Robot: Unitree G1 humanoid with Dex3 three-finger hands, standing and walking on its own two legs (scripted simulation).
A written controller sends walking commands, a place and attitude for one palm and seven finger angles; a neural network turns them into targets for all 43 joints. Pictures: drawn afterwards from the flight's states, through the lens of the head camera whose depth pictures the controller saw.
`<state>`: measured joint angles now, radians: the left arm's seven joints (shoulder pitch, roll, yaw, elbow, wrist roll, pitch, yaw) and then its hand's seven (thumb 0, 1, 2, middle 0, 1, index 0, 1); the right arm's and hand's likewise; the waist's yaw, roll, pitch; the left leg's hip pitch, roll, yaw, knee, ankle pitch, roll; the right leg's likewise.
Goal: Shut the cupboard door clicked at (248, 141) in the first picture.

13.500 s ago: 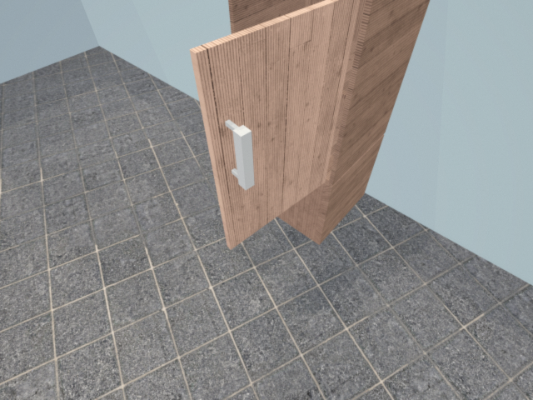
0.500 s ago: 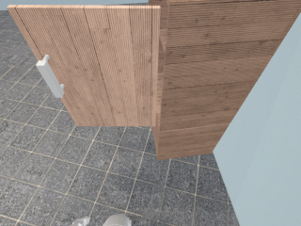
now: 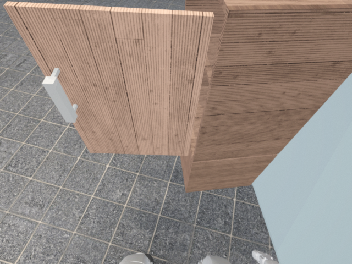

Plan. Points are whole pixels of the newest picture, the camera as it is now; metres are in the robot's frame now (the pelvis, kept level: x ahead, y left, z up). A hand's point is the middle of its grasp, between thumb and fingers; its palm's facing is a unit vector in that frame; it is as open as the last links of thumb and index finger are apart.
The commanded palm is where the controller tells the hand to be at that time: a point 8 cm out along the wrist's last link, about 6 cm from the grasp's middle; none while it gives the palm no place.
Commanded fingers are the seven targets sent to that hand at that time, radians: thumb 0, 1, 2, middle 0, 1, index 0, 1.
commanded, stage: come to a stop and stand still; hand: left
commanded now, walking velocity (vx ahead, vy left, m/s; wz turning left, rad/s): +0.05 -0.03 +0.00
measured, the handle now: (64, 96) +0.49 +0.36 +0.03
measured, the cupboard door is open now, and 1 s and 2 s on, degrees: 82 82 82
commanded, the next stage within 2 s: look again from close up in 0.78 s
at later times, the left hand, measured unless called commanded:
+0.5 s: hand out of the picture +0.02 +0.11 -0.17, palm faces +0.05 -0.98 -0.19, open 7.2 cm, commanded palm none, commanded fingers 0.00 0.90 0.90 -0.20 -0.30 -0.20 -0.30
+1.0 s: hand out of the picture -0.03 +0.09 -0.17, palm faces +0.02 -0.99 -0.17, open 7.3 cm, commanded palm none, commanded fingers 0.00 0.90 0.90 -0.20 -0.30 -0.20 -0.30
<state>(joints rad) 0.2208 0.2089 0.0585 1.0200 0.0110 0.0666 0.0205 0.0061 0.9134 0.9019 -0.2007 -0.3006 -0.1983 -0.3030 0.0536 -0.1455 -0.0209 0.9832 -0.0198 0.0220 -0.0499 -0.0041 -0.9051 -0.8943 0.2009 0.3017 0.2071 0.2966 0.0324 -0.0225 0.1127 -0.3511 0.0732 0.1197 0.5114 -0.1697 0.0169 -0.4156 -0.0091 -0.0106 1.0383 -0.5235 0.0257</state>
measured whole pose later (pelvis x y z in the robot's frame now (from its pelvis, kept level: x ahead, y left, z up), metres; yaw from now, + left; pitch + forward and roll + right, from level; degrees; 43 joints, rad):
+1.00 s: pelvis -0.02 -0.06 +0.00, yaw +1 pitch +0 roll -1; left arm 0.31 0.12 -0.02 1.12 0.01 -0.04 0.05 0.01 0.92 0.90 -0.20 -0.30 -0.20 -0.30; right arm 0.25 -0.17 0.00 1.07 -0.01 -0.01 -0.04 0.00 -0.92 -0.90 0.20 0.30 0.20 0.30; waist -0.01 0.01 0.05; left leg -0.19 0.05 0.04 0.50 -0.31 -0.01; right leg -0.18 0.03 -0.08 0.45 -0.27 -0.04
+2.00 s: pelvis -0.01 +0.03 +0.01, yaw +2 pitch +0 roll -1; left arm 0.25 0.17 0.04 1.02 0.03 0.01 0.02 0.02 0.94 0.90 -0.20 -0.30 -0.20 -0.30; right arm 0.41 -0.11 0.02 1.06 -0.02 -0.04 -0.03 0.00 -0.91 -0.90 0.20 0.30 0.20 0.30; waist -0.02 -0.03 0.03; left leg -0.12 -0.08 0.10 0.36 -0.25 0.13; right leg -0.48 -0.06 -0.10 0.95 -0.36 -0.02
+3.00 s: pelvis +0.07 +0.10 +0.00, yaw +4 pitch +0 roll +0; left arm 0.28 0.15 0.01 1.01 0.02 0.00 0.03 0.01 0.94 0.90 -0.20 -0.30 -0.20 -0.30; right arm 0.20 -0.16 -0.03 1.04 -0.01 0.05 -0.03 0.00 -0.93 -0.89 0.20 0.30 0.20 0.30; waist 0.00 0.00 0.03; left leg -0.34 0.03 0.03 0.76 -0.44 -0.01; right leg -0.26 0.03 -0.09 0.54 -0.29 -0.08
